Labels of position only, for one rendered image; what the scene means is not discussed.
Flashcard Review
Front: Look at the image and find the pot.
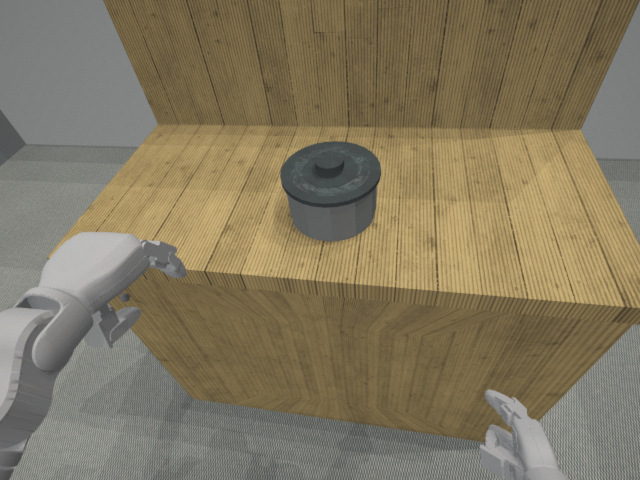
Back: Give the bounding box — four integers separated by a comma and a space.
287, 186, 377, 241

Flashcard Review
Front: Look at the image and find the lid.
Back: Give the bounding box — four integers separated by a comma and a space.
280, 141, 381, 208

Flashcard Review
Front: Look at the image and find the knob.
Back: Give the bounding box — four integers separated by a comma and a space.
315, 151, 344, 175

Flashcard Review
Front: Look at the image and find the left robot hand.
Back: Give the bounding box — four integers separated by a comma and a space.
38, 232, 187, 348

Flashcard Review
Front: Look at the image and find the table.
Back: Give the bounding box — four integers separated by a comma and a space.
47, 0, 640, 442

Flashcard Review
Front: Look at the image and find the right robot hand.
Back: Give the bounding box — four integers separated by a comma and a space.
480, 390, 561, 480

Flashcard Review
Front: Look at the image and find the left robot forearm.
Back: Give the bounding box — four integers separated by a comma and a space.
0, 287, 93, 480

